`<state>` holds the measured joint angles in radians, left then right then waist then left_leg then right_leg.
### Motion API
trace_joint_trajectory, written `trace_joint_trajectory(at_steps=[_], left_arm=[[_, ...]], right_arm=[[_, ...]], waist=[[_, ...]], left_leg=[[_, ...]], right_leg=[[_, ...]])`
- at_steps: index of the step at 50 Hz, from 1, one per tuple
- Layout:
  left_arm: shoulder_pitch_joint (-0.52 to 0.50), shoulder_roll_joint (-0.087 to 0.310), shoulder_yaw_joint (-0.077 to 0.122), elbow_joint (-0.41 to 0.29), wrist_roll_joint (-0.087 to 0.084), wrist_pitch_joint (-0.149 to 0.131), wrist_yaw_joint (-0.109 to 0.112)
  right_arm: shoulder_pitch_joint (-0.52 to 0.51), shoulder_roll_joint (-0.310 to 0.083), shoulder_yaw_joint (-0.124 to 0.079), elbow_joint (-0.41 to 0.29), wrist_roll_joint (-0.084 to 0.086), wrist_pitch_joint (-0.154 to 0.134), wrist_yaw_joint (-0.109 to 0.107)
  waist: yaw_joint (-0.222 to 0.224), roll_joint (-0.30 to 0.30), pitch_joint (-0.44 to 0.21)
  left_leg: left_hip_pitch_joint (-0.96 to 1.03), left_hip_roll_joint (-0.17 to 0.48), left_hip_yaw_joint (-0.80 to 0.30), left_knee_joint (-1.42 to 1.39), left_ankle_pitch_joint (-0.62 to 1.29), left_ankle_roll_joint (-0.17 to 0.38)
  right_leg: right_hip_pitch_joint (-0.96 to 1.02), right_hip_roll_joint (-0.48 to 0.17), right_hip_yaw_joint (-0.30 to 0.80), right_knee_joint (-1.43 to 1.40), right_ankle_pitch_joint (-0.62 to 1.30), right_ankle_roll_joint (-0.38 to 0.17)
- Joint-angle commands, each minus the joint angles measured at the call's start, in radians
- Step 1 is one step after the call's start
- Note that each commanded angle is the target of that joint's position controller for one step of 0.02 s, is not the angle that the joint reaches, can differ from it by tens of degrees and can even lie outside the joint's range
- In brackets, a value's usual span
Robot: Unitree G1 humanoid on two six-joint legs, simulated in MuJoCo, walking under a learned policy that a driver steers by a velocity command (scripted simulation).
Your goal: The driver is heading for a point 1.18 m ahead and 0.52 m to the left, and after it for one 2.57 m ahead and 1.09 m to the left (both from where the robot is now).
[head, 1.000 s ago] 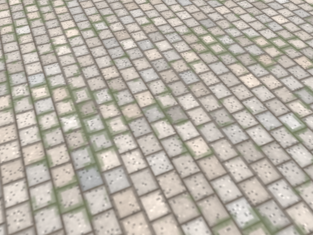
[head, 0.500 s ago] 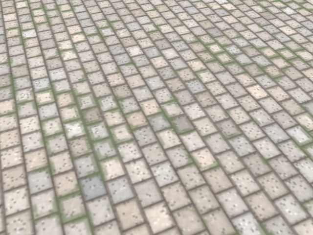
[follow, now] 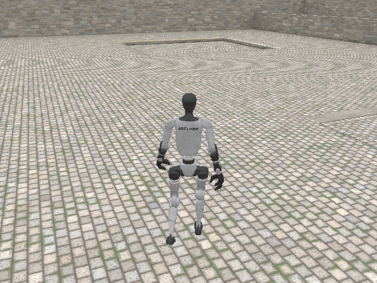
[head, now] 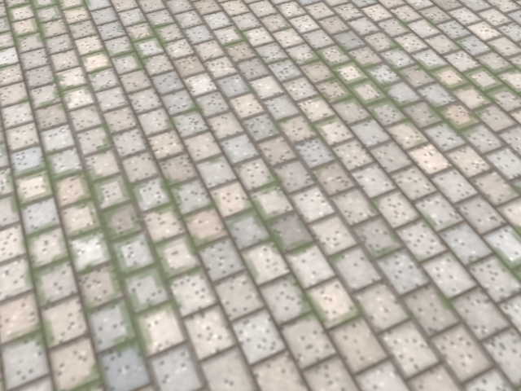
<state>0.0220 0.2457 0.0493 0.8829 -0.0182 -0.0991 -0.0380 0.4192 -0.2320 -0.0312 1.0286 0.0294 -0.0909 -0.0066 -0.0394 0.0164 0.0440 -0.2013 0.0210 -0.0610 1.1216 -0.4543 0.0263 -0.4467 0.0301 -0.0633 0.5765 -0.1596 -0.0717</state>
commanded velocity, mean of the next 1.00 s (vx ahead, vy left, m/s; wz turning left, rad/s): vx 0.49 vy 0.00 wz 0.46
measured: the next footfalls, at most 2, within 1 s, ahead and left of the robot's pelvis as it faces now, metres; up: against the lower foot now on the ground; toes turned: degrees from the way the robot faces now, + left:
left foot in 0.48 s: +0.42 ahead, +0.17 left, +0.00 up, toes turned +15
right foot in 0.96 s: +0.76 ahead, +0.08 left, +0.00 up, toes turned +32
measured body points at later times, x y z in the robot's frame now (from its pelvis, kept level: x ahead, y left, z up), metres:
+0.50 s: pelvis +0.28 +0.06 -0.01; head +0.32 +0.07 +0.44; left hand +0.22 +0.33 -0.15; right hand +0.52 -0.14 -0.10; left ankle +0.38 +0.16 -0.72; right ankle +0.10 -0.09 -0.70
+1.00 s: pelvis +0.58 +0.11 +0.00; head +0.60 +0.12 +0.45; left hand +0.65 +0.43 -0.08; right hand +0.75 -0.13 -0.12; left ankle +0.39 +0.16 -0.70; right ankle +0.72 +0.06 -0.72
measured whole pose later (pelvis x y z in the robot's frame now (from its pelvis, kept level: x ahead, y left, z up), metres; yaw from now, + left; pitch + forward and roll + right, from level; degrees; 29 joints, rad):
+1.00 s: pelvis +0.58 +0.11 +0.00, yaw +30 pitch +3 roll -1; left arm 0.03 0.27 0.05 0.75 0.01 -0.14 -0.02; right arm 0.38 -0.30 -0.09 0.76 0.02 -0.04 -0.02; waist -0.06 0.02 0.00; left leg -0.18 -0.08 -0.21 0.77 -0.50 0.05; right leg -0.47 0.03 0.01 0.53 -0.11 -0.02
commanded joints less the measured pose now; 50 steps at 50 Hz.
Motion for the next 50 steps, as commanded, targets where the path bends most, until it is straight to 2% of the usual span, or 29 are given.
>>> trace_joint_trajectory(at_steps=[1, 2, 3, 4, 6, 10, 13, 16, 19, 21, 22, 23, 24, 25, 26, 27, 28, 29, 30, 31, 34, 39, 41, 44, 46, 47, 48, 49, 50], left_arm=[[0.114, 0.097, 0.020, 0.006, 0.016, -0.015, 0.000], [0.092, 0.074, 0.013, 0.013, 0.029, -0.022, -0.002], [0.092, 0.062, 0.011, 0.025, 0.029, -0.024, -0.003], [0.108, 0.063, 0.010, 0.040, 0.028, -0.028, 0.000], [0.139, 0.096, 0.017, 0.062, 0.032, -0.033, 0.013], [0.187, 0.127, 0.021, 0.077, 0.035, -0.032, 0.040], [0.215, 0.139, 0.018, 0.078, 0.029, -0.028, 0.052], [0.295, 0.155, 0.020, 0.101, 0.022, -0.012, 0.057], [0.330, 0.173, 0.028, 0.108, 0.014, 0.017, 0.057], [0.302, 0.199, 0.036, 0.090, 0.011, 0.034, 0.061], [0.290, 0.214, 0.040, 0.079, 0.011, 0.042, 0.066], [0.273, 0.219, 0.042, 0.069, 0.013, 0.052, 0.070], [0.268, 0.210, 0.036, 0.052, 0.015, 0.052, 0.074], [0.336, 0.099, 0.002, 0.003, 0.038, 0.027, 0.060], [0.319, 0.083, -0.013, -0.019, 0.025, -0.025, 0.041], [0.194, 0.159, 0.011, -0.053, -0.015, -0.056, 0.028], [0.151, 0.155, 0.008, -0.070, -0.023, -0.070, 0.026], [0.148, 0.148, 0.011, -0.063, -0.005, -0.070, 0.034], [0.163, 0.159, 0.023, -0.057, 0.008, -0.057, 0.041], [0.181, 0.156, 0.027, -0.061, 0.013, -0.039, 0.040], [0.156, 0.120, 0.024, -0.091, 0.034, -0.010, 0.045], [-0.037, 0.084, 0.007, -0.157, 0.026, -0.016, 0.040], [-0.083, 0.098, 0.009, -0.181, 0.014, -0.021, 0.034], [-0.085, 0.143, 0.023, -0.197, 0.010, -0.033, 0.022], [-0.029, 0.166, 0.035, -0.188, 0.008, -0.045, 0.018], [0.056, 0.183, 0.047, -0.165, 0.013, -0.050, 0.022], [0.186, 0.223, 0.062, -0.148, 0.030, -0.055, 0.027], [0.327, 0.306, 0.083, -0.134, 0.047, -0.049, 0.035], [0.361, 0.293, 0.083, -0.105, 0.024, -0.036, 0.025]], right_arm=[[-0.064, -0.119, -0.033, -0.098, 0.007, -0.039, -0.010], [-0.029, -0.098, -0.036, -0.091, 0.002, -0.021, -0.012], [-0.008, -0.073, -0.037, -0.087, 0.004, -0.004, -0.013], [-0.006, -0.058, -0.037, -0.088, 0.006, 0.011, -0.015], [-0.066, -0.068, -0.044, -0.118, 0.002, 0.027, -0.018], [-0.184, -0.080, -0.053, -0.163, -0.009, 0.023, -0.006], [-0.294, -0.063, -0.043, -0.201, -0.013, 0.016, 0.014], [-0.398, -0.041, -0.027, -0.252, -0.012, 0.015, 0.035], [-0.457, -0.047, -0.023, -0.310, -0.009, 0.016, 0.059], [-0.430, -0.074, -0.034, -0.334, -0.006, 0.018, 0.072], [-0.369, -0.101, -0.048, -0.332, -0.006, 0.022, 0.075], [-0.235, -0.142, -0.072, -0.306, -0.002, 0.023, 0.074], [-0.061, -0.216, -0.111, -0.266, 0.000, 0.027, 0.059], [0.029, -0.337, -0.142, -0.252, -0.003, 0.035, 0.038], [0.029, -0.316, -0.125, -0.275, -0.010, 0.027, 0.039], [0.019, -0.241, -0.103, -0.272, -0.023, 0.021, 0.038], [-0.043, -0.201, -0.093, -0.280, -0.019, 0.015, 0.035], [-0.122, -0.173, -0.085, -0.300, -0.017, 0.014, 0.035], [-0.177, -0.142, -0.073, -0.320, -0.023, 0.013, 0.034], [-0.199, -0.135, -0.069, -0.332, -0.029, 0.013, 0.032], [-0.175, -0.177, -0.080, -0.335, -0.018, 0.008, 0.016], [-0.103, -0.200, -0.089, -0.326, -0.010, 0.021, -0.006], [-0.071, -0.203, -0.090, -0.314, -0.007, 0.023, -0.006], [-0.056, -0.190, -0.088, -0.310, -0.004, 0.032, -0.013], [-0.073, -0.190, -0.089, -0.320, -0.009, 0.040, -0.018], [-0.085, -0.169, -0.082, -0.329, -0.011, 0.043, -0.018], [-0.095, -0.120, -0.062, -0.347, -0.018, 0.041, -0.013], [0.008, -0.057, -0.043, -0.370, -0.014, 0.033, -0.013], [0.075, -0.090, -0.039, -0.384, 0.010, 0.026, -0.012]], waist=[[0.069, -0.048, -0.088], [0.028, -0.072, -0.084], [0.012, -0.089, -0.074], [0.004, -0.093, -0.053], [0.003, -0.084, -0.008], [0.028, -0.048, 0.012], [0.065, -0.041, 0.027], [0.111, -0.023, 0.057], [0.122, -0.031, 0.066], [0.085, -0.073, 0.024], [0.046, -0.102, -0.026], [-0.030, -0.108, -0.099], [-0.114, -0.071, -0.192], [-0.075, 0.156, -0.309], [-0.053, 0.179, -0.443], [-0.092, 0.114, -0.357], [-0.064, 0.060, -0.240], [-0.013, -0.024, -0.168], [0.027, -0.022, -0.126], [0.053, -0.003, -0.113], [0.066, 0.006, -0.082], [-0.006, 0.061, -0.048], [-0.025, 0.079, -0.045], [-0.014, 0.094, -0.049], [0.023, 0.122, -0.060], [0.067, 0.120, -0.097], [0.129, 0.073, -0.211], [0.119, -0.149, -0.367], [0.095, -0.374, -0.404]], left_leg=[[-0.450, 0.101, -0.027, 0.178, 0.152, 0.035], [-0.377, 0.131, -0.041, 0.141, 0.184, 0.038], [-0.342, 0.137, -0.042, 0.110, 0.187, 0.038], [-0.338, 0.140, -0.040, 0.083, 0.182, 0.035], [-0.404, 0.141, -0.050, 0.027, 0.244, 0.022], [-0.523, 0.114, -0.078, -0.170, 0.468, 0.006], [-0.489, 0.097, 0.002, -0.340, 0.586, 0.003], [-0.535, 0.090, 0.041, -0.439, 0.575, 0.013], [-0.580, 0.072, 0.085, -0.492, 0.443, 0.038], [-0.479, 0.021, 0.146, -0.505, 0.333, 0.071], [-0.377, -0.021, 0.179, -0.497, 0.285, 0.092], [-0.200, -0.068, 0.198, -0.529, 0.290, 0.121], [0.093, -0.062, 0.121, -0.577, 0.333, 0.168], [0.481, 0.197, -0.355, -0.604, 0.251, 0.320], [0.635, 0.341, -0.803, -0.791, 0.196, 0.432], [0.600, 0.301, -0.672, -0.818, 0.224, 0.362], [0.454, 0.259, -0.509, -0.816, 0.301, 0.319], [0.289, 0.215, -0.396, -0.830, 0.387, 0.288], [0.166, 0.180, -0.320, -0.854, 0.467, 0.268], [0.089, 0.161, -0.297, -0.878, 0.496, 0.267], [-0.021, 0.127, -0.220, -0.911, 0.586, 0.275], [-0.075, 0.057, -0.160, -0.892, 0.448, 0.200], [-0.057, 0.075, -0.201, -0.876, 0.395, 0.187], [0.038, 0.116, -0.292, -0.792, 0.351, 0.172], [0.070, 0.127, -0.339, -0.723, 0.385, 0.157], [0.059, 0.088, -0.329, -0.646, 0.434, 0.135], [-0.020, 0.031, -0.273, -0.440, 0.410, 0.100], [-0.312, -0.101, -0.142, -0.097, 0.128, 0.026], [-0.554, -0.095, -0.110, 0.119, -0.161, 0.006]], right_leg=[[0.375, -0.307, 0.439, -0.373, -0.066, -0.168], [0.296, -0.278, 0.358, -0.400, -0.032, -0.152], [0.249, -0.264, 0.310, -0.427, -0.028, -0.149], [0.210, -0.258, 0.263, -0.451, -0.015, -0.151], [0.184, -0.263, 0.201, -0.492, 0.006, -0.157], [0.263, -0.257, 0.094, -0.500, 0.107, -0.135], [0.292, -0.239, -0.001, -0.509, 0.148, -0.105], [0.421, -0.270, -0.041, -0.478, 0.190, -0.097], [0.561, -0.312, -0.067, -0.392, 0.313, -0.084], [0.588, -0.319, -0.103, -0.277, 0.627, -0.061], [0.588, -0.316, -0.121, -0.171, 0.818, -0.049], [0.551, -0.295, -0.144, 0.009, 0.923, -0.028], [0.381, -0.255, -0.155, 0.262, 0.795, 0.011], [-0.050, -0.114, -0.149, 0.654, 0.159, 0.075], [-0.268, 0.030, 0.083, 0.846, -0.413, 0.082], [-0.374, -0.036, 0.171, 0.870, -0.350, 0.052], [-0.384, -0.083, 0.157, 0.801, -0.261, 0.034], [-0.325, -0.123, 0.148, 0.703, -0.202, 0.036], [-0.247, -0.150, 0.147, 0.628, -0.168, 0.045], [-0.192, -0.160, 0.149, 0.591, -0.151, 0.056], [-0.171, -0.146, 0.120, 0.442, -0.071, 0.111], [-0.095, -0.067, 0.098, 0.040, 0.241, 0.130], [-0.063, -0.048, 0.107, -0.022, 0.276, 0.125], [-0.046, -0.046, 0.146, -0.090, 0.207, 0.100], [0.024, -0.042, 0.137, -0.110, 0.115, 0.072], [0.144, -0.037, 0.120, -0.146, 0.107, 0.047], [0.370, -0.139, 0.200, -0.121, 0.087, -0.005], [0.739, -0.367, 0.540, -0.140, -0.018, -0.129], [0.835, -0.481, 0.893, -0.252, -0.267, -0.214]])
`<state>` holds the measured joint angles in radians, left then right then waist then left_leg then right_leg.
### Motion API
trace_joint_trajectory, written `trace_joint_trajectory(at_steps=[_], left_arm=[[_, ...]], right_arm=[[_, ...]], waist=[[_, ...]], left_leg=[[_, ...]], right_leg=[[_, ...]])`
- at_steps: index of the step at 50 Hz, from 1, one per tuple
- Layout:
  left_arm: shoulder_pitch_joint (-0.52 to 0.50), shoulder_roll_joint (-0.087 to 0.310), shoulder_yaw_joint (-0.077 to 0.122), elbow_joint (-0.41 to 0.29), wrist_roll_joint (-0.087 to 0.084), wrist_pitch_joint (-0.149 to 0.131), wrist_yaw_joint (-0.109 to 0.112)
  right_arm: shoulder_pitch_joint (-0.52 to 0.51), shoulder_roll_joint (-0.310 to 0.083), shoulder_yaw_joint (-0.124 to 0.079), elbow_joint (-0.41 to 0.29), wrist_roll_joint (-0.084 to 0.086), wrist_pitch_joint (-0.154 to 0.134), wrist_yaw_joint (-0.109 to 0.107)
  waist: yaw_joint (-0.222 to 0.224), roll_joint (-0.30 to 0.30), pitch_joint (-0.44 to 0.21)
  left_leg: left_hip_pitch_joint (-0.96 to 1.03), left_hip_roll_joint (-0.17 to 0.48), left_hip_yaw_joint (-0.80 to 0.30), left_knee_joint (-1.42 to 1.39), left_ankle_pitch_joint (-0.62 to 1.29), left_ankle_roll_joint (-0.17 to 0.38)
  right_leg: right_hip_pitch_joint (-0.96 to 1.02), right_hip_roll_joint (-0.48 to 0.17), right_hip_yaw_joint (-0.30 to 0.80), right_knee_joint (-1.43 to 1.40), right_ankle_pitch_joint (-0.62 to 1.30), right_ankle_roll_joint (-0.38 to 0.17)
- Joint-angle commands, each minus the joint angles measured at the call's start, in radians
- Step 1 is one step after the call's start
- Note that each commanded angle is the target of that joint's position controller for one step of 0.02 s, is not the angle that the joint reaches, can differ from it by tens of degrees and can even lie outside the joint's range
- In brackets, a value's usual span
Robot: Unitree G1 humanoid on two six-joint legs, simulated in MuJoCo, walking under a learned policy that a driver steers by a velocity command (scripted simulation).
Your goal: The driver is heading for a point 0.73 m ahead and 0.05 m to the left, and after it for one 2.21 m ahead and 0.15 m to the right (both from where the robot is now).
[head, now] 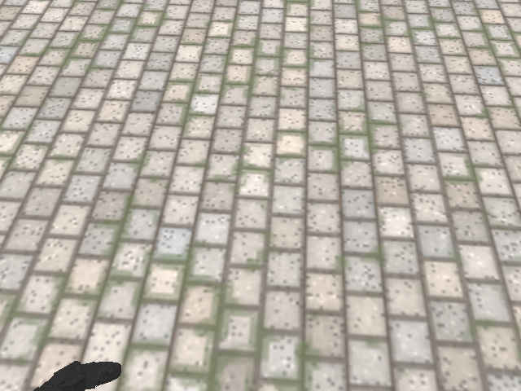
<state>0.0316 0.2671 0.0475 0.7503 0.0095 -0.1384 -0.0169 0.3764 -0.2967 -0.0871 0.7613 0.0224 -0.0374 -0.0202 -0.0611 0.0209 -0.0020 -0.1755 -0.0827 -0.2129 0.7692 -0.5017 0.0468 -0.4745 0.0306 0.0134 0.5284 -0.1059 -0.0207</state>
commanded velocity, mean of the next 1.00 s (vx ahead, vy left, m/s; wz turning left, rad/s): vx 0.50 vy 0.00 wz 0.26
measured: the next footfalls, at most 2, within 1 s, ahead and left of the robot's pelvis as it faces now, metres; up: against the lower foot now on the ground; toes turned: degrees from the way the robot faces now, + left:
left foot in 0.48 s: +0.38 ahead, +0.18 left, +0.00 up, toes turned +20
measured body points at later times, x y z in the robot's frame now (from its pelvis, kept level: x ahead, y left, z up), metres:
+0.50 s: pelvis +0.26 +0.05 -0.01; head +0.30 +0.07 +0.44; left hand +0.18 +0.34 -0.13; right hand +0.56 -0.11 -0.07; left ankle +0.35 +0.17 -0.73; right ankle +0.11 -0.12 -0.71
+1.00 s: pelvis +0.53 +0.12 +0.00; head +0.57 +0.12 +0.45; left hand +0.66 +0.39 -0.10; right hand +0.65 -0.15 -0.12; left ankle +0.35 +0.17 -0.72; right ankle +0.72 +0.04 -0.71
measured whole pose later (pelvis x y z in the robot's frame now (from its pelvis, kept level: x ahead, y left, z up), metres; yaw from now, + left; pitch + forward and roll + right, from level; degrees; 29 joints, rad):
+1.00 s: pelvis +0.53 +0.12 +0.00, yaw +12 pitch +3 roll +2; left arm 0.12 0.26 0.04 0.75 -0.01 -0.06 -0.07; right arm 0.31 -0.28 -0.07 0.78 0.00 -0.06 -0.01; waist -0.05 -0.04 0.02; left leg 0.09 -0.03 0.16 0.27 -0.41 0.01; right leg -0.61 -0.04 -0.03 0.59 -0.02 -0.05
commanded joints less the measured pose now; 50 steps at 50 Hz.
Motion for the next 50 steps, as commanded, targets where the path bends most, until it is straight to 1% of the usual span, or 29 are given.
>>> trace_joint_trajectory(at_steps=[1, 2, 3, 4, 5, 7, 11, 15, 17, 19, 20, 22, 23, 24, 25, 26, 27, 28, 29, 30, 31, 33, 36, 41, 45, 47, 48, 49, 50], left_arm=[[0.293, 0.172, 0.060, -0.001, -0.014, 0.009, 0.005], [0.243, 0.132, 0.048, -0.011, -0.012, 0.019, 0.009], [0.195, 0.114, 0.039, -0.011, -0.004, 0.026, 0.009], [0.169, 0.093, 0.032, -0.006, 0.002, 0.027, 0.010], [0.161, 0.092, 0.031, 0.000, 0.005, 0.025, 0.011], [0.170, 0.105, 0.038, 0.016, -0.002, 0.015, 0.010], [0.187, 0.147, 0.053, 0.039, -0.003, 0.015, 0.014], [0.214, 0.171, 0.055, 0.055, -0.008, 0.031, 0.021], [0.249, 0.188, 0.059, 0.069, -0.015, 0.042, 0.023], [0.270, 0.206, 0.064, 0.079, -0.025, 0.055, 0.022], [0.269, 0.217, 0.067, 0.081, -0.030, 0.062, 0.023], [0.262, 0.250, 0.077, 0.076, -0.038, 0.074, 0.030], [0.263, 0.258, 0.079, 0.078, -0.042, 0.081, 0.034], [0.261, 0.238, 0.069, 0.078, -0.042, 0.083, 0.037], [0.291, 0.153, 0.037, 0.057, -0.001, 0.074, 0.032], [0.349, 0.074, 0.004, 0.008, -0.003, 0.042, 0.017], [0.256, 0.182, 0.030, 0.012, -0.043, 0.013, 0.001], [0.186, 0.184, 0.029, -0.016, -0.067, 0.003, -0.005], [0.170, 0.164, 0.024, -0.012, -0.050, 0.003, 0.002], [0.175, 0.167, 0.029, 0.002, -0.031, 0.012, 0.007], [0.211, 0.164, 0.031, 0.018, -0.031, 0.029, 0.004], [0.254, 0.131, 0.027, 0.040, -0.030, 0.057, 0.005], [0.191, 0.106, 0.021, 0.024, -0.026, 0.077, 0.012], [0.075, 0.077, 0.013, -0.007, -0.032, 0.065, -0.006], [-0.014, 0.060, 0.004, -0.056, -0.031, 0.061, -0.031], [-0.037, 0.063, 0.004, -0.084, -0.029, 0.060, -0.046], [-0.027, 0.071, 0.008, -0.094, -0.024, 0.059, -0.053], [0.009, 0.089, 0.017, -0.096, -0.017, 0.060, -0.057], [0.093, 0.120, 0.033, -0.083, -0.013, 0.060, -0.058]], right_arm=[[0.055, -0.123, -0.005, -0.098, 0.023, -0.023, 0.001], [-0.037, -0.144, -0.012, -0.113, 0.011, -0.016, 0.001], [-0.081, -0.130, -0.013, -0.126, -0.001, -0.012, 0.002], [-0.094, -0.114, -0.016, -0.133, -0.004, -0.007, 0.006], [-0.082, -0.093, -0.014, -0.136, 0.003, -0.002, 0.012], [-0.085, -0.057, -0.007, -0.149, 0.007, 0.009, 0.015], [-0.147, -0.042, -0.001, -0.182, 0.001, 0.011, 0.020], [-0.272, -0.018, 0.012, -0.213, 0.000, -0.002, 0.047], [-0.332, -0.010, 0.017, -0.236, 0.002, -0.003, 0.060], [-0.368, -0.016, 0.016, -0.259, 0.005, -0.003, 0.072], [-0.370, -0.026, 0.011, -0.267, 0.005, -0.002, 0.077], [-0.313, -0.066, -0.009, -0.267, -0.002, 0.004, 0.079], [-0.213, -0.097, -0.028, -0.245, -0.004, 0.007, 0.076], [-0.044, -0.144, -0.058, -0.199, -0.001, 0.010, 0.063], [0.088, -0.221, -0.079, -0.167, -0.001, 0.019, 0.038], [0.027, -0.286, -0.073, -0.196, 0.000, 0.005, 0.039], [0.055, -0.191, -0.047, -0.190, -0.010, -0.006, 0.049], [0.022, -0.160, -0.036, -0.176, -0.016, -0.016, 0.051], [-0.044, -0.135, -0.026, -0.173, -0.012, -0.023, 0.053], [-0.105, -0.097, -0.013, -0.176, -0.018, -0.028, 0.051], [-0.139, -0.077, -0.004, -0.180, -0.026, -0.033, 0.049], [-0.145, -0.086, -0.007, -0.160, -0.028, -0.051, 0.047], [-0.122, -0.102, -0.011, -0.119, -0.035, -0.067, 0.037], [-0.103, -0.110, -0.010, -0.078, -0.037, -0.070, 0.024], [-0.050, -0.121, -0.018, -0.031, -0.025, -0.056, 0.018], [-0.040, -0.131, -0.023, -0.017, -0.018, -0.040, 0.012], [-0.064, -0.140, -0.025, -0.020, -0.016, -0.029, 0.005], [-0.085, -0.157, -0.029, -0.029, -0.016, -0.019, -0.005], [-0.097, -0.170, -0.031, -0.036, -0.016, -0.008, -0.016]], waist=[[0.139, -0.222, -0.218], [0.144, -0.134, -0.116], [0.122, -0.096, -0.046], [0.099, -0.110, -0.010], [0.082, -0.133, 0.002], [0.076, -0.131, 0.007], [0.081, -0.090, 0.013], [0.129, -0.079, 0.047], [0.152, -0.073, 0.069], [0.155, -0.078, 0.086], [0.143, -0.085, 0.083], [0.089, -0.125, 0.026], [0.027, -0.126, -0.033], [-0.067, -0.094, -0.119], [-0.092, 0.079, -0.220], [0.014, 0.267, -0.351], [-0.063, 0.115, -0.369], [-0.053, 0.095, -0.227], [-0.005, 0.003, -0.133], [0.031, 0.005, -0.098], [0.062, 0.021, -0.077], [0.086, 0.026, -0.065], [0.074, 0.016, -0.002], [0.020, 0.025, 0.048], [-0.022, 0.016, 0.087], [-0.022, 0.023, 0.088], [-0.002, 0.035, 0.084], [0.023, 0.063, 0.047], [0.064, 0.087, -0.017]], left_leg=[[-0.650, 0.072, 0.019, 0.562, -0.032, -0.022], [-0.645, 0.111, 0.061, 0.562, 0.056, -0.024], [-0.606, 0.142, 0.075, 0.516, 0.119, -0.025], [-0.570, 0.172, 0.074, 0.470, 0.159, -0.022], [-0.528, 0.190, 0.085, 0.445, 0.181, -0.021], [-0.527, 0.201, 0.105, 0.411, 0.214, -0.028], [-0.583, 0.209, 0.111, 0.260, 0.362, -0.046], [-0.534, 0.190, 0.184, 0.026, 0.531, -0.035], [-0.528, 0.179, 0.217, -0.047, 0.530, -0.025], [-0.526, 0.166, 0.243, -0.098, 0.476, -0.004], [-0.504, 0.151, 0.260, -0.118, 0.431, 0.012], [-0.378, 0.083, 0.315, -0.133, 0.322, 0.055], [-0.234, 0.041, 0.330, -0.165, 0.306, 0.085], [0.031, 0.012, 0.316, -0.238, 0.390, 0.124], [0.359, 0.204, 0.040, -0.221, 0.444, 0.186], [0.581, 0.444, -0.550, -0.392, 0.269, 0.381], [0.561, 0.444, -0.533, -0.460, 0.232, 0.345], [0.444, 0.409, -0.369, -0.454, 0.298, 0.303], [0.283, 0.361, -0.240, -0.460, 0.406, 0.263], [0.172, 0.329, -0.150, -0.475, 0.499, 0.239], [0.095, 0.307, -0.095, -0.507, 0.543, 0.230], [0.021, 0.305, -0.026, -0.562, 0.597, 0.235], [0.003, 0.292, 0.085, -0.616, 0.615, 0.215], [0.045, 0.264, 0.242, -0.646, 0.563, 0.145], [0.191, 0.315, 0.281, -0.616, 0.606, 0.132], [0.273, 0.343, 0.292, -0.563, 0.707, 0.120], [0.289, 0.342, 0.310, -0.504, 0.868, 0.104], [0.297, 0.334, 0.326, -0.419, 1.092, 0.085], [0.293, 0.318, 0.339, -0.296, 1.265, 0.061]], right_leg=[[0.750, -0.443, 0.710, -0.234, -0.442, -0.221], [0.614, -0.399, 0.537, -0.238, -0.369, -0.175], [0.484, -0.351, 0.418, -0.264, -0.247, -0.159], [0.405, -0.314, 0.331, -0.289, -0.163, -0.147], [0.355, -0.292, 0.265, -0.315, -0.114, -0.141], [0.333, -0.285, 0.174, -0.353, -0.021, -0.159], [0.380, -0.294, 0.041, -0.374, 0.146, -0.171], [0.413, -0.269, -0.091, -0.370, 0.184, -0.137], [0.458, -0.285, -0.118, -0.362, 0.192, -0.130], [0.518, -0.309, -0.140, -0.337, 0.253, -0.120], [0.543, -0.316, -0.157, -0.306, 0.347, -0.111], [0.577, -0.317, -0.196, -0.164, 0.696, -0.092], [0.560, -0.307, -0.211, -0.017, 0.817, -0.082], [0.447, -0.275, -0.233, 0.192, 0.769, -0.054], [0.152, -0.220, -0.230, 0.514, 0.228, -0.016], [-0.202, -0.017, -0.086, 0.840, -0.477, 0.026], [-0.290, -0.064, 0.071, 0.894, -0.429, 0.016], [-0.331, -0.101, 0.053, 0.863, -0.364, 0.001], [-0.293, -0.149, 0.047, 0.770, -0.286, 0.000], [-0.232, -0.181, 0.048, 0.698, -0.244, 0.005], [-0.172, -0.198, 0.052, 0.674, -0.213, 0.010], [-0.131, -0.202, 0.044, 0.632, -0.168, 0.030], [-0.208, -0.200, 0.057, 0.519, -0.028, 0.056], [-0.199, -0.142, 0.041, 0.228, 0.248, 0.043], [-0.255, -0.122, 0.013, 0.106, 0.223, 0.010], [-0.280, -0.107, -0.013, 0.080, 0.127, -0.015], [-0.256, -0.086, -0.039, 0.062, 0.072, -0.030], [-0.187, -0.046, -0.081, 0.062, 0.021, -0.044], [-0.074, 0.000, -0.112, 0.065, -0.007, -0.060]])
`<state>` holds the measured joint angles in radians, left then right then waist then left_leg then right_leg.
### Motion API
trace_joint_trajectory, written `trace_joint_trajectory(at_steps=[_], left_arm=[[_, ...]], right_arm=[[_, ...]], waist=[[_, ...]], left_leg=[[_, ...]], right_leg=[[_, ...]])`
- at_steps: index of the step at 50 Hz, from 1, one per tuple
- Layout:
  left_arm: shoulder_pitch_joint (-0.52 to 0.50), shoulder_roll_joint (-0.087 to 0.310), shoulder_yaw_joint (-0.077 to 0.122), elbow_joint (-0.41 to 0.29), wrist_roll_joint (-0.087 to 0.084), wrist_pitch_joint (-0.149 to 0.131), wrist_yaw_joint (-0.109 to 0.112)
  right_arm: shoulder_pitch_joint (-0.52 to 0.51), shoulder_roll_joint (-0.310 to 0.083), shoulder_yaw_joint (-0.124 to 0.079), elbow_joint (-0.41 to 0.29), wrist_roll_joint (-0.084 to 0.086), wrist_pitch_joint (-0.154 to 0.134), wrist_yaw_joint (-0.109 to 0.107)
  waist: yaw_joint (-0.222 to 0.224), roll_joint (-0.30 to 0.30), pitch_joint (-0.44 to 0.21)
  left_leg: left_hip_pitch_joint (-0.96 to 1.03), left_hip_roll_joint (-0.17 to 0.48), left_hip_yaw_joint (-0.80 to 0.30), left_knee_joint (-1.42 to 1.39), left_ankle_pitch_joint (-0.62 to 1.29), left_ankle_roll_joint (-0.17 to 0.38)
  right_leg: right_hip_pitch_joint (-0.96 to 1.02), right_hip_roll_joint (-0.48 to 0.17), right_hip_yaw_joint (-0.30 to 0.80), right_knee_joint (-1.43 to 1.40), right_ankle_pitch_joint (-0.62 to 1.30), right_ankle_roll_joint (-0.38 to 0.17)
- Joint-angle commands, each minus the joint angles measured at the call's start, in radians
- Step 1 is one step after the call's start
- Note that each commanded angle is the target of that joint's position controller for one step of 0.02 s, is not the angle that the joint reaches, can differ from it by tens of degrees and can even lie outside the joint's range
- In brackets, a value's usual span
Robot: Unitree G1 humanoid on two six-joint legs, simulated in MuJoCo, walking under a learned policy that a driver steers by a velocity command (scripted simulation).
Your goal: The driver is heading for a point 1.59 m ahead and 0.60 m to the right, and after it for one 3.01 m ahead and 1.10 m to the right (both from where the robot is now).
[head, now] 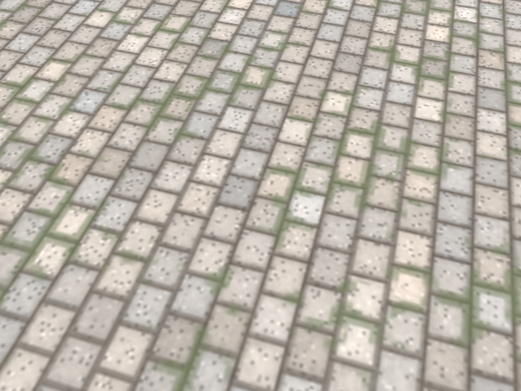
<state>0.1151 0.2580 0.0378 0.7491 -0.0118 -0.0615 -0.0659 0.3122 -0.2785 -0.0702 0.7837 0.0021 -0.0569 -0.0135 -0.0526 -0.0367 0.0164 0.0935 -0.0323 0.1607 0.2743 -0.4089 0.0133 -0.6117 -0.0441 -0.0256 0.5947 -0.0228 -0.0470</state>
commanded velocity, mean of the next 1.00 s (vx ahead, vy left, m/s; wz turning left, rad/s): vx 0.09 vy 0.00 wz -0.55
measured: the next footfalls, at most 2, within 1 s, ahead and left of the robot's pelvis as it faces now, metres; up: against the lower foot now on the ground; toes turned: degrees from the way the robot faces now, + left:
right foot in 0.04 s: +0.20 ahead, -0.10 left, +0.00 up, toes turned -3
left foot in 0.50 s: +0.31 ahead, +0.10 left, +0.00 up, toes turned -24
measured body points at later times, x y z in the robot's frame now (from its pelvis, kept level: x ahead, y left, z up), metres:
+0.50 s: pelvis +0.18 +0.00 +0.01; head +0.20 -0.01 +0.45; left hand +0.41 +0.23 -0.08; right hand +0.25 -0.31 -0.09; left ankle +0.27 +0.11 -0.72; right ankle +0.16 -0.10 -0.72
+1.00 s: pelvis +0.17 -0.03 +0.01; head +0.19 -0.07 +0.46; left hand +0.46 +0.11 -0.07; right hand +0.13 -0.35 -0.10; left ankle +0.25 +0.11 -0.66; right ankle +0.12 -0.11 -0.72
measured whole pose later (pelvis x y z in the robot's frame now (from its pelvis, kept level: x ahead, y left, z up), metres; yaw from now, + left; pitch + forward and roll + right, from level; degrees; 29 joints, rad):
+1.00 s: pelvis +0.17 -0.03 +0.01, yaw -36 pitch +2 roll +1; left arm 0.20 0.29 0.07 0.61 0.01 0.04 -0.01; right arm 0.14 -0.32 -0.09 0.71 -0.01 0.02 -0.04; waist 0.00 0.04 0.04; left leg -0.49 0.06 0.00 1.02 -0.51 -0.06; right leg -0.32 0.02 0.02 0.57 -0.28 -0.04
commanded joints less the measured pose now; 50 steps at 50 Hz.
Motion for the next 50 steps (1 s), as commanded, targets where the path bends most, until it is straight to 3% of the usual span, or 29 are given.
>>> trace_joint_trajectory(at_steps=[1, 2, 3, 4, 5, 7, 9, 13, 18, 22, 24, 25, 26, 27, 28, 29, 30, 31, 33, 37, 40, 42, 44, 45, 46, 47, 48, 49, 50], left_arm=[[0.154, 0.176, 0.069, -0.051, 0.009, -0.019, -0.002], [0.269, 0.253, 0.094, -0.039, 0.011, -0.015, 0.017], [0.247, 0.352, 0.103, -0.060, 0.020, -0.013, 0.029], [0.297, 0.285, 0.091, -0.088, 0.016, -0.008, 0.031], [0.237, 0.241, 0.080, -0.099, 0.015, -0.003, 0.033], [0.120, 0.178, 0.063, -0.118, -0.010, 0.014, 0.046], [0.070, 0.177, 0.062, -0.139, 0.014, 0.025, 0.052], [0.052, 0.214, 0.076, -0.137, 0.012, 0.035, 0.069], [0.038, 0.213, 0.076, -0.149, -0.004, 0.080, 0.096], [0.046, 0.206, 0.076, -0.160, -0.001, 0.095, 0.096], [0.018, 0.191, 0.071, -0.172, -0.011, 0.099, 0.096], [0.028, 0.165, 0.064, -0.178, -0.011, 0.099, 0.097], [0.089, 0.106, 0.048, -0.180, 0.006, 0.099, 0.094], [0.100, 0.135, 0.055, -0.213, 0.002, 0.089, 0.091], [0.123, 0.216, 0.078, -0.191, 0.011, 0.081, 0.087], [0.113, 0.243, 0.092, -0.166, -0.003, 0.088, 0.086], [0.119, 0.222, 0.093, -0.147, -0.008, 0.104, 0.092], [0.110, 0.203, 0.088, -0.151, -0.008, 0.116, 0.094], [0.082, 0.146, 0.072, -0.169, -0.015, 0.124, 0.087], [0.017, 0.112, 0.058, -0.210, -0.011, 0.119, 0.075], [0.023, 0.126, 0.062, -0.218, -0.009, 0.122, 0.061], [0.042, 0.136, 0.071, -0.218, -0.009, 0.126, 0.052], [0.112, 0.133, 0.080, -0.193, -0.007, 0.126, 0.047], [0.147, 0.158, 0.092, -0.184, -0.003, 0.124, 0.054], [0.172, 0.278, 0.120, -0.202, 0.001, 0.117, 0.071], [0.161, 0.320, 0.119, -0.224, 0.035, 0.098, 0.066], [0.163, 0.270, 0.106, -0.216, 0.048, 0.078, 0.061], [0.115, 0.230, 0.090, -0.206, 0.039, 0.067, 0.065], [0.066, 0.194, 0.080, -0.206, 0.019, 0.066, 0.071]], right_arm=[[-0.051, -0.186, -0.044, -0.066, 0.007, 0.018, -0.031], [-0.033, -0.162, -0.031, -0.084, -0.003, 0.009, -0.035], [0.130, -0.017, 0.014, -0.116, -0.048, -0.015, -0.011], [0.080, -0.117, 0.007, -0.098, -0.022, -0.039, 0.007], [-0.033, -0.150, -0.003, -0.132, 0.020, -0.044, 0.012], [-0.111, -0.146, -0.001, -0.147, -0.004, -0.031, -0.008], [-0.075, -0.149, -0.009, -0.153, -0.010, 0.002, -0.017], [-0.045, -0.099, 0.006, -0.137, -0.021, 0.023, -0.034], [-0.148, -0.098, 0.006, -0.159, -0.010, 0.036, -0.027], [-0.189, -0.110, -0.003, -0.175, -0.004, 0.018, -0.013], [-0.139, -0.115, -0.013, -0.162, -0.001, 0.002, -0.007], [-0.113, -0.143, -0.024, -0.154, -0.007, -0.004, -0.008], [-0.118, -0.213, -0.038, -0.172, -0.024, 0.002, -0.017], [-0.103, -0.246, -0.049, -0.152, -0.056, 0.015, -0.015], [-0.108, -0.196, -0.041, -0.168, -0.045, 0.016, -0.014], [-0.130, -0.145, -0.028, -0.177, -0.036, 0.019, -0.018], [-0.162, -0.125, -0.023, -0.184, -0.025, 0.025, -0.021], [-0.181, -0.119, -0.020, -0.185, -0.013, 0.031, -0.024], [-0.177, -0.129, -0.024, -0.179, -0.019, 0.044, -0.032], [-0.156, -0.163, -0.042, -0.166, -0.019, 0.060, -0.038], [-0.168, -0.188, -0.054, -0.160, -0.006, 0.062, -0.028], [-0.173, -0.195, -0.058, -0.153, 0.007, 0.060, -0.022], [-0.186, -0.184, -0.057, -0.143, 0.025, 0.059, -0.021], [-0.135, -0.149, -0.049, -0.119, 0.020, 0.057, -0.017], [-0.119, -0.083, -0.029, -0.144, -0.027, 0.057, -0.010], [-0.217, -0.092, -0.027, -0.196, -0.034, 0.052, -0.019], [-0.254, -0.135, -0.039, -0.194, -0.015, 0.052, -0.025], [-0.243, -0.147, -0.045, -0.177, -0.001, 0.056, -0.029], [-0.215, -0.142, -0.049, -0.150, -0.006, 0.062, -0.035]], waist=[[0.133, 0.131, -0.114], [0.185, 0.035, -0.212], [0.051, -0.247, -0.365], [0.155, -0.107, -0.569], [0.167, -0.055, -0.446], [0.105, 0.057, -0.195], [0.038, 0.012, -0.132], [0.015, -0.021, -0.164], [0.049, -0.070, -0.176], [0.067, -0.121, -0.146], [0.029, -0.131, -0.141], [0.028, -0.107, -0.143], [0.072, 0.093, -0.175], [0.094, 0.356, -0.140], [0.073, 0.278, -0.150], [0.066, 0.191, -0.135], [0.077, 0.143, -0.116], [0.072, 0.148, -0.095], [0.061, 0.180, -0.076], [0.022, 0.233, -0.119], [0.019, 0.253, -0.130], [0.029, 0.252, -0.121], [0.070, 0.223, -0.118], [0.074, 0.141, -0.113], [0.046, -0.171, -0.111], [0.091, -0.268, -0.121], [0.122, -0.164, -0.142], [0.088, -0.123, -0.107], [0.065, -0.082, -0.102]], left_leg=[[-0.042, 0.228, -0.007, 0.397, 1.186, 0.057], [-0.250, 0.168, 0.001, 0.687, 0.880, -0.003], [-0.693, -0.035, -0.069, 1.102, -0.231, -0.086], [-0.744, -0.049, -0.284, 1.232, -0.280, -0.078], [-0.806, 0.012, -0.302, 1.203, -0.197, -0.057], [-0.807, 0.077, -0.257, 1.053, -0.082, -0.058], [-0.681, 0.087, -0.254, 0.970, -0.045, -0.066], [-0.625, 0.057, -0.229, 0.754, 0.055, -0.108], [-0.592, 0.027, -0.252, 0.563, 0.192, -0.118], [-0.553, -0.001, -0.270, 0.393, 0.142, -0.096], [-0.447, 0.000, -0.259, 0.183, 0.240, -0.065], [-0.338, 0.072, -0.294, 0.099, 0.355, -0.035], [-0.214, 0.297, -0.477, 0.093, 0.559, 0.054], [-0.177, 0.451, -0.711, 0.069, 0.760, 0.240], [-0.176, 0.471, -0.716, 0.074, 0.742, 0.289], [-0.195, 0.402, -0.584, 0.098, 0.700, 0.244], [-0.210, 0.335, -0.486, 0.110, 0.649, 0.195], [-0.224, 0.313, -0.434, 0.107, 0.632, 0.180], [-0.248, 0.262, -0.331, 0.082, 0.619, 0.171], [-0.195, 0.299, -0.270, 0.083, 0.617, 0.196], [-0.217, 0.328, -0.242, 0.085, 0.585, 0.195], [-0.225, 0.342, -0.233, 0.107, 0.536, 0.180], [-0.278, 0.317, -0.184, 0.188, 0.451, 0.120], [-0.372, 0.276, -0.122, 0.292, 0.334, 0.050], [-0.633, 0.154, -0.012, 0.597, -0.047, -0.060], [-0.799, 0.039, -0.133, 0.816, -0.282, -0.095], [-0.797, 0.062, -0.210, 0.914, -0.245, -0.085], [-0.791, 0.079, -0.223, 0.923, -0.158, -0.073], [-0.782, 0.090, -0.227, 0.898, -0.087, -0.075]], right_leg=[[0.265, 0.116, -0.078, -0.063, -0.008, -0.062], [0.552, 0.016, 0.081, -0.079, 0.285, -0.120], [0.968, -0.294, 0.559, -0.005, 0.671, -0.347], [1.044, -0.332, 0.727, -0.095, 0.588, -0.408], [0.957, -0.284, 0.574, -0.121, 0.541, -0.351], [0.634, -0.201, 0.419, -0.182, 0.453, -0.277], [0.411, -0.157, 0.371, -0.245, 0.431, -0.267], [0.317, -0.107, 0.293, -0.231, 0.522, -0.239], [0.312, -0.062, 0.347, -0.214, 0.142, -0.170], [0.370, -0.068, 0.456, -0.162, 0.072, -0.155], [0.384, -0.040, 0.486, -0.104, 0.079, -0.119], [0.333, -0.001, 0.470, -0.050, -0.023, -0.078], [0.225, 0.096, 0.337, 0.153, -0.363, -0.021], [0.013, 0.207, 0.178, 0.336, -0.664, 0.037], [-0.030, 0.133, 0.182, 0.538, -0.641, 0.076], [-0.030, 0.112, 0.175, 0.612, -0.567, 0.095], [-0.030, 0.097, 0.159, 0.640, -0.512, 0.116], [-0.042, 0.085, 0.147, 0.653, -0.465, 0.131], [-0.015, 0.076, 0.085, 0.582, -0.406, 0.146], [0.066, 0.035, 0.039, 0.364, -0.395, 0.144], [0.175, 0.028, -0.001, 0.220, -0.372, 0.118], [0.228, 0.034, -0.023, 0.111, -0.334, 0.088], [0.361, 0.068, -0.057, -0.092, -0.192, 0.035], [0.478, 0.059, 0.003, -0.183, -0.077, -0.001], [0.637, -0.196, 0.354, -0.222, 0.265, -0.099], [0.582, -0.353, 0.564, -0.234, 0.399, -0.300], [0.553, -0.323, 0.511, -0.259, 0.290, -0.310], [0.525, -0.261, 0.418, -0.251, 0.226, -0.248], [0.516, -0.208, 0.357, -0.241, 0.181, -0.193]])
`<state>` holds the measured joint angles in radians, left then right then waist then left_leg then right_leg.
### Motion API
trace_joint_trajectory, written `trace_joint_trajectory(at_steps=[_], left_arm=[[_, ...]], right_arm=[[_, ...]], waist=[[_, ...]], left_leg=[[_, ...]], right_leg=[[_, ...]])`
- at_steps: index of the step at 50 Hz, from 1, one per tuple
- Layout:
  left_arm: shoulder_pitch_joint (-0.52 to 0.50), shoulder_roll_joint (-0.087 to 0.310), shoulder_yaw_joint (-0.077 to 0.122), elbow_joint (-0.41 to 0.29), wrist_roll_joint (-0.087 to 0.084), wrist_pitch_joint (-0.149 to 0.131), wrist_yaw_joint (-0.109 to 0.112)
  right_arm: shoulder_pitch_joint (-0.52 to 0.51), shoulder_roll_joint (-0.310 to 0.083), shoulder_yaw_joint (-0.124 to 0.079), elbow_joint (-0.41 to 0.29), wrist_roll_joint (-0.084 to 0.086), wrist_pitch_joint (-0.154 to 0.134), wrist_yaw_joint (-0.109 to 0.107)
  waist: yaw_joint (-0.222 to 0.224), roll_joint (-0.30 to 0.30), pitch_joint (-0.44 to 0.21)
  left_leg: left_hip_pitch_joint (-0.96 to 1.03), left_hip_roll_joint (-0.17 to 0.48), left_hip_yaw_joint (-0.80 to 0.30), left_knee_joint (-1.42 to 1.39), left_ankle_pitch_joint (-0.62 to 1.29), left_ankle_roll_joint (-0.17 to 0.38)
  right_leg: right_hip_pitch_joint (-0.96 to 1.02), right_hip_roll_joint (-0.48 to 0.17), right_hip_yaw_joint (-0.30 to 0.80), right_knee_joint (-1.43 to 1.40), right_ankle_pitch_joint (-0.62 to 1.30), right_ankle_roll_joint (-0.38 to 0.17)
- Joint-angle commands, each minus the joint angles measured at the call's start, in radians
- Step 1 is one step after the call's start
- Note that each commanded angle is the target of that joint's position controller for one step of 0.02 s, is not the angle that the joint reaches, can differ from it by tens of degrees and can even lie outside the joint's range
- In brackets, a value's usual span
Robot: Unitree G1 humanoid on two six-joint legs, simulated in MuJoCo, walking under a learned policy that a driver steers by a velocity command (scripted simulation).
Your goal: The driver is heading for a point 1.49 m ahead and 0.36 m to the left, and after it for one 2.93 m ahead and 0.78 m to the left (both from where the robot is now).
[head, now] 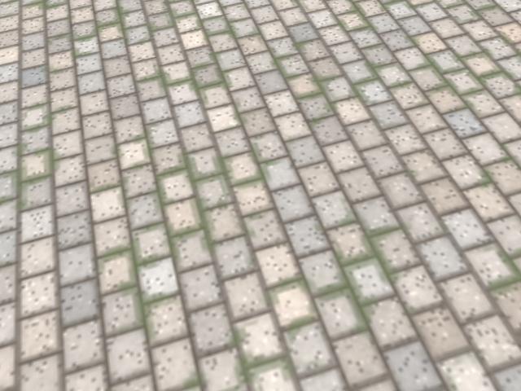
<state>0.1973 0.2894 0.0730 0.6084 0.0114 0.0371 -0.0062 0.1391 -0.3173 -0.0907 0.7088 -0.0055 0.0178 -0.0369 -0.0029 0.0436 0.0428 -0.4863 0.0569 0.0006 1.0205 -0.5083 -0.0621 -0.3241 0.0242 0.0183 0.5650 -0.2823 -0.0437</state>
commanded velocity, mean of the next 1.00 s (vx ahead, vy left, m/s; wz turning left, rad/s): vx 0.00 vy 0.00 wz -0.11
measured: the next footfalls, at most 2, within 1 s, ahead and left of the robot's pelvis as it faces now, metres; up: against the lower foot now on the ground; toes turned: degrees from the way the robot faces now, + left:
left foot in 0.32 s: +0.05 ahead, +0.14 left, +0.00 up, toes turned -4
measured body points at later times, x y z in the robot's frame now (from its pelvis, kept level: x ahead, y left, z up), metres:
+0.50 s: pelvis +0.01 +0.01 +0.00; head +0.02 +0.02 +0.45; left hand +0.16 +0.25 -0.11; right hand +0.13 -0.25 -0.10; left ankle +0.01 +0.14 -0.73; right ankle +0.01 -0.10 -0.73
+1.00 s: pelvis +0.01 +0.03 +0.00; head +0.02 +0.03 +0.45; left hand +0.12 +0.28 -0.13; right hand +0.09 -0.23 -0.12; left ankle +0.01 +0.14 -0.73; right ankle +0.01 -0.10 -0.73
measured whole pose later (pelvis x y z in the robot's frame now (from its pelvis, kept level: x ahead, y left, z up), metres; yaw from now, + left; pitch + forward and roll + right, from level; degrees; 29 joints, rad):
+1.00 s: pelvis +0.01 +0.03 +0.00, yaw -4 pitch -2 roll +0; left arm 0.20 0.22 0.05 0.90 0.01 0.02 0.04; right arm 0.20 -0.23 -0.02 0.88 -0.01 -0.03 -0.01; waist 0.00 0.00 0.04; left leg -0.18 -0.01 0.00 0.51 -0.29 0.01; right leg -0.21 0.03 0.09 0.51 -0.27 0.01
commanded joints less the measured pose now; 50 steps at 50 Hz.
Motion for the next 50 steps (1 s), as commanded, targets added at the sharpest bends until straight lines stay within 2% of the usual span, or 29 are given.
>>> trace_joint_trajectory(at_steps=[1, 4, 7, 10, 12, 14, 15, 16, 17, 18, 19, 21, 22, 26, 30, 35, 50], left_arm=[[-0.047, 0.138, 0.032, -0.065, -0.018, -0.031, 0.018], [-0.049, 0.113, 0.016, -0.052, -0.004, -0.029, 0.030], [-0.043, 0.111, 0.014, -0.036, -0.003, -0.028, 0.035], [-0.044, 0.125, 0.016, -0.023, 0.001, -0.023, 0.028], [-0.046, 0.120, 0.011, -0.011, 0.000, -0.021, 0.021], [-0.071, 0.096, -0.001, 0.002, -0.009, -0.021, 0.017], [-0.060, 0.077, -0.009, 0.014, -0.013, -0.024, 0.016], [-0.026, 0.054, -0.017, 0.025, -0.001, -0.033, 0.015], [0.019, 0.058, -0.013, 0.031, 0.015, -0.044, 0.009], [0.020, 0.040, -0.016, 0.037, 0.015, -0.046, 0.008], [-0.027, 0.071, -0.011, 0.045, 0.017, -0.043, 0.011], [-0.065, 0.072, -0.005, 0.043, 0.006, -0.028, 0.018], [-0.059, 0.066, -0.005, 0.044, 0.006, -0.023, 0.019], [-0.040, 0.043, -0.006, 0.069, 0.002, -0.024, 0.020], [-0.025, 0.039, -0.003, 0.097, 0.000, -0.026, 0.026], [-0.008, 0.041, 0.001, 0.132, -0.001, -0.026, 0.034], [0.010, 0.039, 0.004, 0.265, -0.006, -0.024, 0.052]], right_arm=[[-0.024, -0.106, -0.030, -0.065, -0.004, -0.008, -0.015], [0.009, -0.074, -0.021, -0.047, 0.006, -0.008, -0.003], [-0.023, -0.039, -0.002, -0.052, 0.006, -0.007, 0.003], [-0.032, -0.044, 0.002, -0.054, 0.009, -0.007, 0.011], [-0.026, -0.052, 0.001, -0.051, 0.013, -0.009, 0.014], [0.010, -0.034, 0.007, -0.034, 0.011, -0.018, 0.019], [0.031, -0.027, 0.012, -0.025, 0.000, -0.024, 0.024], [0.046, -0.058, 0.010, -0.025, -0.016, -0.030, 0.022], [0.042, -0.126, -0.003, -0.031, -0.019, -0.031, 0.019], [0.004, -0.094, 0.002, -0.018, -0.012, -0.032, 0.026], [-0.026, -0.044, 0.015, -0.033, -0.010, -0.038, 0.033], [-0.017, -0.043, 0.020, -0.026, -0.014, -0.050, 0.034], [-0.007, -0.044, 0.021, -0.021, -0.012, -0.056, 0.033], [0.020, -0.035, 0.029, -0.008, -0.009, -0.058, 0.024], [0.024, -0.032, 0.035, 0.001, -0.007, -0.055, 0.020], [0.030, -0.023, 0.040, 0.025, -0.005, -0.055, 0.021], [0.057, -0.017, 0.047, 0.144, -0.001, -0.055, 0.019]], waist=[[0.002, -0.179, -0.126], [-0.010, -0.178, -0.156], [0.009, -0.180, -0.143], [0.029, -0.195, -0.116], [0.032, -0.192, -0.098], [-0.001, -0.170, -0.089], [-0.020, -0.143, -0.090], [-0.006, -0.091, -0.116], [0.048, 0.033, -0.124], [0.065, 0.125, -0.126], [0.034, 0.085, -0.092], [0.014, 0.058, -0.069], [0.012, 0.044, -0.065], [0.004, -0.005, -0.062], [0.002, -0.041, -0.057], [0.003, -0.053, -0.053], [0.005, -0.039, -0.029]], left_leg=[[-0.172, 0.001, -0.061, 0.142, 0.065, -0.009], [-0.081, -0.019, -0.043, 0.106, 0.150, -0.026], [-0.026, -0.006, -0.046, -0.096, 0.165, -0.027], [0.076, -0.010, -0.033, -0.239, 0.125, -0.019], [0.126, -0.018, -0.027, -0.323, 0.123, -0.011], [0.221, -0.028, -0.014, -0.506, 0.231, 0.006], [0.306, -0.023, -0.022, -0.637, 0.379, 0.021], [0.399, 0.039, -0.089, -0.645, 0.532, 0.042], [0.424, 0.108, -0.134, -0.588, 0.668, 0.086], [0.310, 0.107, -0.147, -0.600, 0.492, 0.135], [0.265, 0.072, -0.130, -0.618, 0.379, 0.126], [0.247, 0.038, -0.097, -0.612, 0.342, 0.086], [0.249, 0.035, -0.092, -0.607, 0.340, 0.080], [0.259, 0.022, -0.078, -0.587, 0.342, 0.079], [0.262, 0.013, -0.074, -0.582, 0.340, 0.083], [0.260, 0.003, -0.067, -0.585, 0.346, 0.085], [0.259, -0.013, -0.060, -0.623, 0.344, 0.090]], right_leg=[[0.206, -0.254, 0.276, -0.207, 0.472, -0.177], [0.191, -0.218, 0.218, -0.206, 0.530, -0.178], [0.207, -0.213, 0.220, -0.204, 0.450, -0.175], [0.156, -0.221, 0.252, -0.210, 0.351, -0.192], [0.134, -0.224, 0.281, -0.206, 0.312, -0.195], [0.108, -0.200, 0.283, -0.181, 0.290, -0.170], [0.081, -0.178, 0.274, -0.173, 0.263, -0.133], [0.044, -0.141, 0.253, -0.151, 0.188, -0.078], [0.012, -0.065, 0.178, -0.103, 0.082, -0.034], [0.082, -0.020, 0.110, -0.120, 0.020, 0.007], [0.107, -0.022, 0.110, -0.112, 0.042, 0.024], [0.102, -0.029, 0.118, -0.095, 0.100, 0.009], [0.100, -0.032, 0.123, -0.097, 0.122, 0.004], [0.099, -0.036, 0.128, -0.102, 0.148, 0.004], [0.103, -0.038, 0.128, -0.104, 0.165, 0.015], [0.122, -0.042, 0.128, -0.105, 0.189, 0.023], [0.161, -0.042, 0.114, -0.125, 0.214, 0.037]])
Over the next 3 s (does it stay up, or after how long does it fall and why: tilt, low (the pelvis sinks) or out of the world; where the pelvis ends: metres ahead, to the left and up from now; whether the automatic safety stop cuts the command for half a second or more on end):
stays up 0.68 -0.06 0.00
